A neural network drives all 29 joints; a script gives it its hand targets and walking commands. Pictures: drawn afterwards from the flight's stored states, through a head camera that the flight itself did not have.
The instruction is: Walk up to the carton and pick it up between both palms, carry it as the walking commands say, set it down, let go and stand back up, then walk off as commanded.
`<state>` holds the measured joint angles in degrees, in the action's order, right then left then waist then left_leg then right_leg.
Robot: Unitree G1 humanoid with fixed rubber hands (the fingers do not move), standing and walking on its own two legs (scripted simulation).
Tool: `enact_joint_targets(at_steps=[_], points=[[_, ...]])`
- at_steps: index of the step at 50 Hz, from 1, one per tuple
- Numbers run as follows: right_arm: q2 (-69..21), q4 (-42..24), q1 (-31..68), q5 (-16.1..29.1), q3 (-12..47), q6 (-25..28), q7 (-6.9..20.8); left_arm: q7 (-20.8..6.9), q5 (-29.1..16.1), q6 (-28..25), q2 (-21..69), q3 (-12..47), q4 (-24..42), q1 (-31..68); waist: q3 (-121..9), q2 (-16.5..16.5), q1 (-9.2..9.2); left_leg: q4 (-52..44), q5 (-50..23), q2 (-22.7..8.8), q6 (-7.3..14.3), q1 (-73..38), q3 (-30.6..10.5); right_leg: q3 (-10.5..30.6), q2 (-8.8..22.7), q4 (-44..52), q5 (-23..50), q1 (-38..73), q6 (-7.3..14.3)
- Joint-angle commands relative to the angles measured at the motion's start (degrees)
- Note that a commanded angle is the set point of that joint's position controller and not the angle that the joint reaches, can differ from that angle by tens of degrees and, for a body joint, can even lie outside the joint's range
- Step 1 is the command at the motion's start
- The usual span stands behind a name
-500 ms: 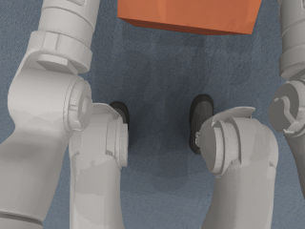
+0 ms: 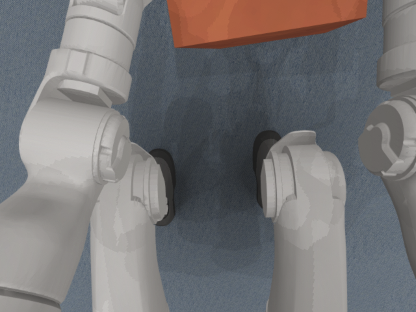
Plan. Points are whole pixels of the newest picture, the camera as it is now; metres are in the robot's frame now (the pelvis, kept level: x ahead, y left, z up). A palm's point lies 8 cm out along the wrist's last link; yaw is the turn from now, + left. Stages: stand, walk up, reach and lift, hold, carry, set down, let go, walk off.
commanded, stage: reach and lift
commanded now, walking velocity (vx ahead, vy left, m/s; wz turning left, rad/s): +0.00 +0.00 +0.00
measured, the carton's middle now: out of the picture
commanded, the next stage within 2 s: none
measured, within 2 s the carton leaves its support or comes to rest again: neither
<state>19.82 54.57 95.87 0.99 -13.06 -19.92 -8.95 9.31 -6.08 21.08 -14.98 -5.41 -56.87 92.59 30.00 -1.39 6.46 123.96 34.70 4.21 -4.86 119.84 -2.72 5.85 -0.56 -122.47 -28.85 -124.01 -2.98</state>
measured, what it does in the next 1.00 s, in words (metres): rises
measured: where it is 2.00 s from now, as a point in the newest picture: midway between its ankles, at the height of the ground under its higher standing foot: (214, 191)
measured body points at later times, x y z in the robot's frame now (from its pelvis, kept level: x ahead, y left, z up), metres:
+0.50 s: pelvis -0.01 +0.00 +0.01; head +0.34 -0.05 +0.28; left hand +0.59 +0.05 -0.10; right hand +0.57 -0.24 -0.07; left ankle +0.12 +0.14 -0.35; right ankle +0.14 -0.14 -0.35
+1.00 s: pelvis -0.02 +0.00 +0.06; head +0.30 -0.05 +0.36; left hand +0.56 +0.06 -0.03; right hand +0.54 -0.23 -0.01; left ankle +0.12 +0.14 -0.35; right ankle +0.14 -0.14 -0.35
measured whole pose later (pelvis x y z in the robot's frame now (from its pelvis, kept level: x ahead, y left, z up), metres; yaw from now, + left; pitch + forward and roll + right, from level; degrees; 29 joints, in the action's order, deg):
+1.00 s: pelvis -0.02 +0.00 +0.06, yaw -1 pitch +19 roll +2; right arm 13.1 46.8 85.2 -2.3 -16.0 -26.3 -11.0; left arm 6.3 -2.2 28.7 -14.0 -9.1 -50.0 83.6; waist 29.9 -1.4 6.5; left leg 114.7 34.0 4.2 -4.6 100.0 -2.7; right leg 5.8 -0.6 -113.3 -28.4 -104.0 -3.0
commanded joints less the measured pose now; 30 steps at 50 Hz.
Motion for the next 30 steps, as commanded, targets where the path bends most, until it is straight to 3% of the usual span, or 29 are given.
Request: enact_joint_targets(at_steps=[1,4,10,12,17,21,27,30], points=[[-67.05,-11.79,29.00,7.94,15.50,-2.54,22.83,-14.74,-7.83,-7.10,53.60,14.70,41.17,60.54,-124.46,1.41,1.69,-10.63,-20.39,5.28,2.61,-36.47,11.34,-11.39,-5.50,9.16,27.53,62.11,2.94],[-65.69,-17.17,31.05,9.18,17.19,-3.11,22.02,-14.02,-9.34,-6.19,53.47,16.77,45.61,62.92,-133.36,1.20,2.33,-10.54,-23.63,5.52,2.38,-42.27,11.08,-11.75,-5.90,9.15,30.28,65.04,2.72],[-64.65,-21.28,36.82,9.52,17.89,-2.99,20.64,-13.84,-8.14,-4.42,54.81,13.98,39.64,58.33,-127.65,2.91,0.14,-12.95,-18.02,5.54,3.59,-40.44,10.88,-12.01,-6.06,12.10,23.28,61.72,2.32],[-66.04,-18.74,36.78,9.06,16.97,-3.14,20.53,-14.15,-6.51,-3.97,56.15,11.75,34.99,56.08,-122.29,3.76,-0.47,-14.21,-14.71,5.40,3.85,-37.97,10.91,-12.15,-5.94,13.73,19.81,59.34,2.26],[-70.66,-12.28,33.63,7.33,14.90,-4.17,21.06,-15.17,-3.45,-3.18,58.18,8.25,30.25,53.45,-115.33,4.52,-1.48,-16.88,-8.50,5.27,3.94,-34.01,11.47,-12.33,-6.20,16.53,13.58,57.10,2.19],[-73.75,-12.56,31.79,7.03,15.19,-5.52,21.50,-15.90,-3.64,-2.46,60.04,8.34,33.19,53.08,-121.41,4.70,-1.58,-17.93,-10.66,5.65,3.86,-36.67,11.34,-12.48,-6.42,17.17,15.52,60.71,1.85],[-75.30,-20.06,33.30,9.94,19.05,-6.50,20.56,-15.64,-5.79,-1.32,62.04,11.56,40.51,54.45,-136.64,4.43,-1.84,-18.26,-17.46,6.72,3.55,-44.16,11.60,-12.24,-7.24,17.76,22.90,69.97,1.45],[-75.15,-21.33,33.59,10.48,20.05,-6.73,19.74,-15.23,-6.10,-1.16,61.79,11.88,42.06,54.33,-138.33,4.60,-2.33,-19.08,-17.93,6.89,3.93,-44.86,11.15,-11.84,-7.31,18.23,23.81,71.62,1.24]])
